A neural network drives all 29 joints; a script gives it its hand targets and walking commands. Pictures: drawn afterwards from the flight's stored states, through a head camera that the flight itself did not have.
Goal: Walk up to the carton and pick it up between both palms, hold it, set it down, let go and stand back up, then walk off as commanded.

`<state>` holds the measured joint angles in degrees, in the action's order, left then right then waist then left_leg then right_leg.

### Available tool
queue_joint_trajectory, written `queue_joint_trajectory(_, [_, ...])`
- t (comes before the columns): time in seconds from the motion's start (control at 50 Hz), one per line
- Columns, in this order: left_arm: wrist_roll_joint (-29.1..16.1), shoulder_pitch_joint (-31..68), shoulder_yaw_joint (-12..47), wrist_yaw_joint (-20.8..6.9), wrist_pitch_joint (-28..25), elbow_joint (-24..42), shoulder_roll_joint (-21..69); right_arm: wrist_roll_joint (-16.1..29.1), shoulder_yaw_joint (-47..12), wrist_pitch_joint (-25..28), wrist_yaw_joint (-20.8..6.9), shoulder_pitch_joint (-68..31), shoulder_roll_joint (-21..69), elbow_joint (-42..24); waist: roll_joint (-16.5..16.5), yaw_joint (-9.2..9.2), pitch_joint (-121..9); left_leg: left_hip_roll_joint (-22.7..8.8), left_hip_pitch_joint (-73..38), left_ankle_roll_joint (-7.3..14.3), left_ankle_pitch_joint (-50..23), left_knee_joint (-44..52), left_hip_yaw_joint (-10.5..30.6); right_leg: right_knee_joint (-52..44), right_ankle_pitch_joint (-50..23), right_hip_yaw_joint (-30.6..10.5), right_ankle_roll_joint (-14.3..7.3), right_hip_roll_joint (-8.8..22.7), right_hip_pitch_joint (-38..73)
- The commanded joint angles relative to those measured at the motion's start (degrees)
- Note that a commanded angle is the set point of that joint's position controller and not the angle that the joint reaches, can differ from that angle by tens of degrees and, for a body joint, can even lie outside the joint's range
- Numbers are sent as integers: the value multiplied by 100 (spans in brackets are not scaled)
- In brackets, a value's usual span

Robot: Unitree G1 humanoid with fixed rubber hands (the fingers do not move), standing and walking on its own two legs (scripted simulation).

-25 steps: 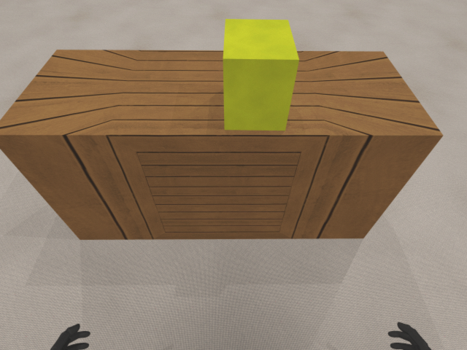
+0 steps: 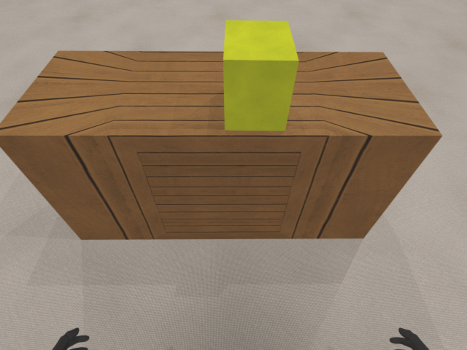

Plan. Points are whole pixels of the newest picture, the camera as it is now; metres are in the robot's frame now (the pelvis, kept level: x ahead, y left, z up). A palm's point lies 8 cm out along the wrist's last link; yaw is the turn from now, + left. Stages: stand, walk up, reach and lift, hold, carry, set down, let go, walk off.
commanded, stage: stand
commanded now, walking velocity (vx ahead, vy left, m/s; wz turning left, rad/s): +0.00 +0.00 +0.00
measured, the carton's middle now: (255, 76) +0.84 -0.07 +0.00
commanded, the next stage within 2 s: none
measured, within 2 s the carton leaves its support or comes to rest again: neither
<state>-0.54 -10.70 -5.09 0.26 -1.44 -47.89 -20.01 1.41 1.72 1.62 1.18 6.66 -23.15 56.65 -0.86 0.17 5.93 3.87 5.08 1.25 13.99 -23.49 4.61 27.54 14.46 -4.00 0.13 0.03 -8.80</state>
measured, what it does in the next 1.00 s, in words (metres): stands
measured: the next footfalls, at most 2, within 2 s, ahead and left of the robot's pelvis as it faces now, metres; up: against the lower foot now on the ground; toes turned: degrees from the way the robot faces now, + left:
none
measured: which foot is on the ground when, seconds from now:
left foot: down 0.00-1.00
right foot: down 0.00-1.00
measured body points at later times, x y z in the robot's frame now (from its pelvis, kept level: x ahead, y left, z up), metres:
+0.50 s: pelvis +0.00 +0.00 +0.00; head +0.01 +0.00 +0.45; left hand +0.11 +0.31 -0.10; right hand +0.11 -0.32 -0.11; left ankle -0.01 +0.12 -0.74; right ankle +0.01 -0.12 -0.74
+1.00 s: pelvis +0.00 +0.00 +0.00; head +0.01 +0.00 +0.45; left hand +0.11 +0.31 -0.10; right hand +0.11 -0.32 -0.11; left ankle -0.01 +0.12 -0.74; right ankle +0.01 -0.12 -0.74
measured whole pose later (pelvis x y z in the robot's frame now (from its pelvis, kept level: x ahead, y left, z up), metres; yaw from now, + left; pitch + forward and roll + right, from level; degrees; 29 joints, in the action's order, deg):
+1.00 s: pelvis +0.00 +0.00 +0.00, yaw +0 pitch -4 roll +1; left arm -0.5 -10.7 -5.1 0.3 -1.4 -48.1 -20.0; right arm 1.4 1.7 1.5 1.0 6.5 -23.1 56.9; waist -0.9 0.2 5.9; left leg 3.9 4.7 1.2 13.2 -22.4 4.6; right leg 26.3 13.7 -4.0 0.3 0.1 -8.3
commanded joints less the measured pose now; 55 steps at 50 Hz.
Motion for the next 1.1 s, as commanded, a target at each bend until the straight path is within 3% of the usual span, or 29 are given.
queue_joint_trajectory(0.0, [48,368,20,70,-115,-145,-1126,-161,111,59,-119,-552,-862,-124,-117,-25,-849,-841,93,170,-1223,539,477,-830,-1554,-547,-214,640,496])
queue_joint_trajectory(0.02, [44,444,36,67,-76,-125,-1138,-166,93,106,-117,-392,-869,-127,-472,-12,-833,-876,46,155,-1237,554,512,-778,-1510,-542,-217,618,410])
queue_joint_trajectory(0.04, [29,434,55,58,-70,-116,-1134,-193,72,105,-102,-596,-938,-106,-160,-98,-713,-867,6,150,-1291,508,490,-889,-1539,-549,-177,608,368])
queue_joint_trajectory(0.12, [88,566,32,93,-104,-164,-1094,-173,137,95,-63,-494,-919,-133,-480,71,-782,-902,-63,105,-1447,540,502,-945,-1569,-500,-157,551,334])
queue_joint_trajectory(0.16, [55,500,86,75,-136,-98,-975,-219,113,89,-54,-639,-911,-176,-177,-76,-744,-901,48,170,-1224,512,455,-971,-1516,-602,-178,638,416])
queue_joint_trajectory(0.2, [60,534,28,83,-115,-117,-1144,-133,68,63,-66,-475,-793,-106,-413,-2,-747,-893,-27,122,-1372,606,532,-882,-1723,-569,-132,567,417])
queue_joint_trajectory(0.22, [28,613,19,47,-59,-84,-1173,-132,56,66,-93,-685,-854,-140,-217,-39,-818,-888,-22,158,-1497,536,451,-907,-1700,-520,-171,587,417])
queue_joint_trajectory(0.34, [30,397,37,30,-114,-122,-1181,-188,111,74,-70,-462,-936,-55,-183,-55,-597,-942,178,175,-1216,692,598,-912,-1288,-530,-166,580,328])
queue_joint_trajectory(0.36, [56,366,31,47,-109,-168,-1079,-202,136,83,-99,-379,-1030,-100,-80,38,-743,-911,33,192,-1092,600,484,-894,-1510,-550,-205,615,343])
queue_joint_trajectory(0.4, [61,553,26,67,-91,-123,-1154,-175,121,79,-119,-515,-857,-139,-447,-39,-691,-934,-27,141,-1497,675,566,-856,-1467,-373,-148,527,382])
queue_joint_trajectory(0.42, [-16,341,5,65,-83,-61,-1151,-164,105,80,-101,-496,-963,-158,-142,-105,-898,-942,-59,165,-1573,488,536,-909,-1546,-482,-205,588,473])
queue_joint_trajectory(0.44, [48,366,-4,52,-72,-191,-1237,-108,139,77,-70,-485,-993,-103,-225,40,-717,-901,-36,132,-1570,567,513,-899,-1555,-544,-226,604,226])
queue_joint_trajectory(0.46, [71,559,-11,73,-101,-79,-1174,-120,94,93,-95,-475,-824,-116,-415,-9,-770,-923,74,151,-1472,527,531,-947,-1471,-511,-192,604,406])
queue_joint_trajectory(0.5, [60,486,46,53,-95,-106,-1010,-207,136,69,-78,-603,-1017,-115,-215,-60,-579,-957,132,197,-1168,534,546,-933,-1284,-555,-211,620,244])
queue_joint_trajectory(0.52, [83,508,121,47,-110,-116,-1015,-194,154,54,-84,-407,-954,-84,-398,61,-683,-909,101,142,-1119,584,595,-1001,-1294,-593,-219,630,276])
queue_joint_trajectory(0.56, [43,522,-15,35,-112,-128,-1234,-199,158,44,-90,-535,-1003,-122,-150,-29,-745,-880,-37,123,-1279,571,490,-991,-1296,-551,-217,572,234])
queue_joint_trajectory(0.6, [21,624,81,38,-36,-43,-1126,-141,89,31,-103,-542,-868,-136,-454,-37,-651,-925,83,133,-1252,558,518,-1027,-1243,-548,-222,585,219])
queue_joint_trajectory(0.64, [61,396,27,57,-74,-232,-1220,-149,150,54,-89,-409,-883,-85,-240,73,-510,-895,156,131,-1188,646,594,-998,-1137,-566,-222,598,167])
queue_joint_trajectory(0.66, [46,244,60,61,-87,-186,-1048,-206,159,73,-79,-532,-1053,-108,-161,-64,-575,-915,116,174,-1051,616,560,-1094,-1124,-609,-200,591,190])
queue_joint_trajectory(0.68, [98,590,9,41,-84,-123,-1153,-193,169,64,-111,-446,-1008,-92,-331,71,-752,-855,76,141,-1138,599,479,-969,-1366,-547,-226,592,322])
queue_joint_trajectory(0.7, [49,548,33,40,-99,-83,-1179,-157,113,98,-128,-505,-847,-95,-455,20,-844,-912,-144,81,-1152,595,481,-986,-1248,-518,-210,547,198])
queue_joint_trajectory(0.76, [60,615,3,36,-75,-47,-1281,-189,81,91,-153,-561,-859,-30,-93,-75,-664,-857,194,103,-1219,593,506,-936,-1339,-563,-240,558,302])
queue_joint_trajectory(0.84, [78,482,39,17,-111,-110,-1225,-119,107,61,-110,-534,-839,-128,-544,-42,-659,-968,-49,137,-1395,554,572,-962,-1404,-469,-183,568,134])
queue_joint_trajectory(0.86, [65,461,57,59,-106,-165,-1144,-164,171,100,-127,-432,-967,-100,-277,15,-733,-977,20,192,-1274,594,564,-958,-1410,-556,-228,661,293])
queue_joint_trajectory(0.9, [83,530,40,31,-99,-76,-1098,-192,172,120,-103,-603,-948,-114,-181,6,-799,-899,-71,183,-1479,507,460,-961,-1539,-550,-229,620,263])
queue_joint_trajectory(0.94, [74,522,14,44,-88,-160,-1267,-186,110,41,-128,-456,-826,-158,-450,-11,-750,-894,-44,102,-1326,559,562,-932,-1280,-401,-160,565,253])
queue_joint_trajectory(0.98, [99,585,50,42,-41,-103,-1114,-241,130,95,-143,-689,-930,-140,-316,-102,-791,-917,26,195,-935,606,515,-1079,-1063,-440,-196,606,379])
queue_joint_trajectory(1.02, [103,452,23,9,-89,-107,-1170,-184,179,82,-101,-565,-943,-173,-265,-11,-681,-875,28,196,-1064,561,466,-1062,-1114,-622,-262,700,212])
queue_joint_trajectory(1.08, [23,391,55,41,-75,-95,-1103,-172,190,88,-91,-505,-1029,-134,-554,-70,-690,-971,37,255,-1318,589,582,-991,-1398,-520,-231,673,306])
